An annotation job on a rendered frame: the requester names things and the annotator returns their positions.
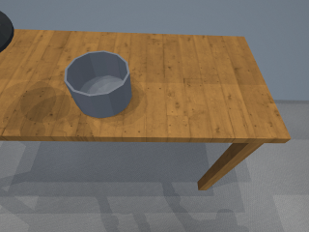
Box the lid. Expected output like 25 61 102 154
0 11 14 52

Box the pot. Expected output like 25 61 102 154
64 50 132 118

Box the table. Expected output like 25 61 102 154
0 29 291 190

